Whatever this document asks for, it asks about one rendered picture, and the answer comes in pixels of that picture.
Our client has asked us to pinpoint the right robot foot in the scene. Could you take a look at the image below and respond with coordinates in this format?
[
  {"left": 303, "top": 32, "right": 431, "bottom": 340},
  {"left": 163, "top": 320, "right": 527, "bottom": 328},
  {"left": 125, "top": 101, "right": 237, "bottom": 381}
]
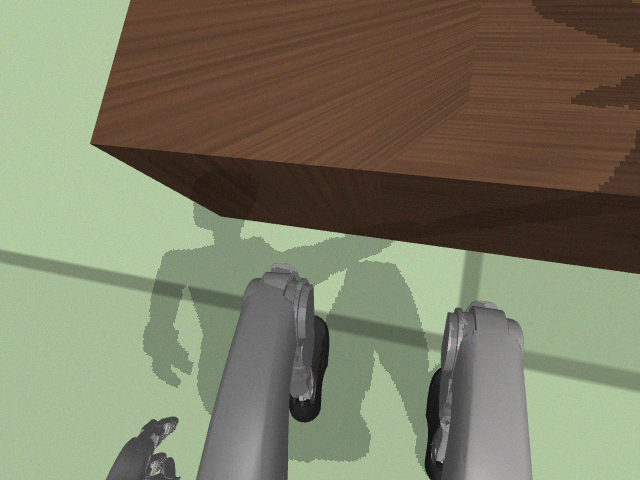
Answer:
[{"left": 425, "top": 368, "right": 444, "bottom": 480}]

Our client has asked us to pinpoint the left robot hand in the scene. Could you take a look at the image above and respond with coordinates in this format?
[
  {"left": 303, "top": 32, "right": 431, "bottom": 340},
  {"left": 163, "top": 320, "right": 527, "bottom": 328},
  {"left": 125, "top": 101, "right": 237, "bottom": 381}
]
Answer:
[{"left": 106, "top": 417, "right": 180, "bottom": 480}]

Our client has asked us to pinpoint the left robot foot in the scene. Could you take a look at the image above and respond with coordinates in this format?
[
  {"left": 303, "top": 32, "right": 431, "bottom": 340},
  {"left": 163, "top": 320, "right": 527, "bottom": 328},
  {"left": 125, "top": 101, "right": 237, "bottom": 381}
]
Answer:
[{"left": 289, "top": 316, "right": 329, "bottom": 422}]

